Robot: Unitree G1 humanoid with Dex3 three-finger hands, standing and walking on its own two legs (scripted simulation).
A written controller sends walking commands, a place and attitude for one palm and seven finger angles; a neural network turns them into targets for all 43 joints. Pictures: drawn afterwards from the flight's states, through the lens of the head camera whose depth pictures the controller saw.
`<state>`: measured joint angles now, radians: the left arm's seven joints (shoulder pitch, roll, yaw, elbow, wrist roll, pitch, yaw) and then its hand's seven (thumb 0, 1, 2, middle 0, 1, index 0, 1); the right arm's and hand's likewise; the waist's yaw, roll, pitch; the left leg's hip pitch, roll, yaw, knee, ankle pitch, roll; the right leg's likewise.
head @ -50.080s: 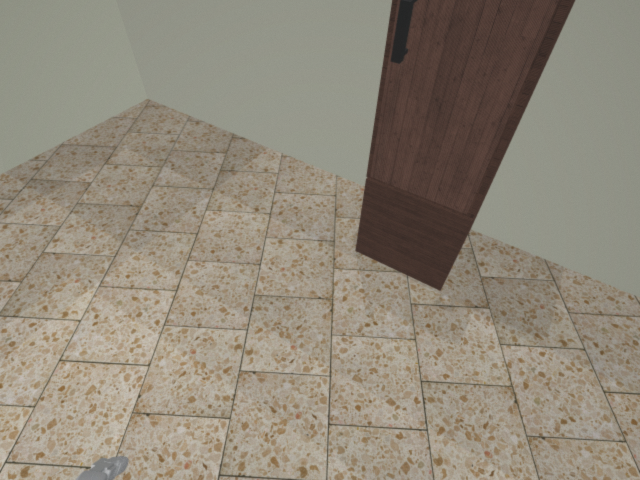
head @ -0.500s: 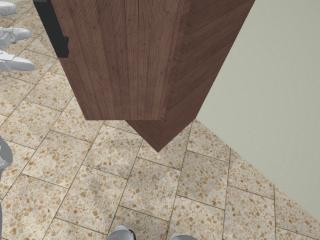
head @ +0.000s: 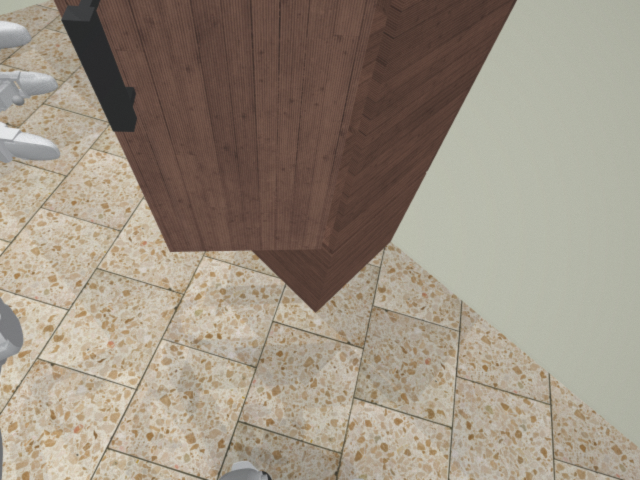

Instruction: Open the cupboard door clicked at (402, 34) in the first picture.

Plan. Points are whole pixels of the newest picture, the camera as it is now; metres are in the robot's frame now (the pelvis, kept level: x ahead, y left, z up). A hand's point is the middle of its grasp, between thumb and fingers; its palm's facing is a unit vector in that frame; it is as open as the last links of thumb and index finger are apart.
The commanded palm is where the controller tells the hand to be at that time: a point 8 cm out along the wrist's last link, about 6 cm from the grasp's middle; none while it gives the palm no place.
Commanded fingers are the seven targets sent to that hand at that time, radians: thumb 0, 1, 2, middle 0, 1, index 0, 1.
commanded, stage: move the hooked fingers beside the handle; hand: left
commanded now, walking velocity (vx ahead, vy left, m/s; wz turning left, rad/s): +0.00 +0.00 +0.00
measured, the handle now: (109, 64) +0.56 +0.21 +0.16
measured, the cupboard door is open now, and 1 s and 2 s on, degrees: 49 49 49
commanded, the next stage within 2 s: slide the fingers in behind the handle in 0.34 s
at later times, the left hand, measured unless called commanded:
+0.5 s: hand (27, 97) +0.50 +0.28 +0.16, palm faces +0.05 -1.00 +0.01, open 14.0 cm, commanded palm +0.49 +0.31 +0.16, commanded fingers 0.00 -0.50 0.30 -0.30 -1.20 -0.30 -1.20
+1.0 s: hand (70, 96) +0.50 +0.23 +0.16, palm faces +0.02 -1.00 +0.03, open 14.0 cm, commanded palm +0.49 +0.27 +0.16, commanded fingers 0.00 -0.50 0.30 -0.30 -1.20 -0.30 -1.20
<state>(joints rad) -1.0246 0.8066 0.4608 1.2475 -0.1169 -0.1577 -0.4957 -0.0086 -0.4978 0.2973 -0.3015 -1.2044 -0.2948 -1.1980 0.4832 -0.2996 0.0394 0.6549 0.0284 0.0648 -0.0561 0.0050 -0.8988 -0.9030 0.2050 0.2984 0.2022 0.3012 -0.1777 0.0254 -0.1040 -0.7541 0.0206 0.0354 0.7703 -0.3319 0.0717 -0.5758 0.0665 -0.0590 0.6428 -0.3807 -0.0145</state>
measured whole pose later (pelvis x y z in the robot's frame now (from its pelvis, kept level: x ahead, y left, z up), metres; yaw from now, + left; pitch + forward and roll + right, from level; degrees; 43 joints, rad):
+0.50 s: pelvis +0.00 -0.01 +0.00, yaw +1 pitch +18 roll -4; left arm -1.10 0.83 0.45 1.32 -0.10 -0.18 -0.46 -0.01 -0.50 0.30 -0.30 -1.20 -0.30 -1.20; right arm 0.43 -0.31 0.05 0.65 0.04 0.06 -0.07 0.00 -0.90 -0.90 0.20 0.30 0.20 0.30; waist -0.18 0.02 -0.08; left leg -0.77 0.02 0.02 0.79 -0.33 0.06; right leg -0.59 0.07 -0.07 0.67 -0.39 -0.03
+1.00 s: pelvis +0.00 -0.02 +0.00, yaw +0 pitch +16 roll -3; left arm -1.04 0.72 0.43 1.26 -0.12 -0.17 -0.40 -0.01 -0.50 0.30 -0.30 -1.20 -0.30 -1.20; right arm 0.43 -0.29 0.05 0.64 0.04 0.06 -0.04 0.00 -0.90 -0.90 0.20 0.30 0.20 0.30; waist -0.18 0.03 -0.09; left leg -0.72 0.03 0.03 0.76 -0.33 0.05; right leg -0.55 0.07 -0.06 0.66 -0.39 -0.04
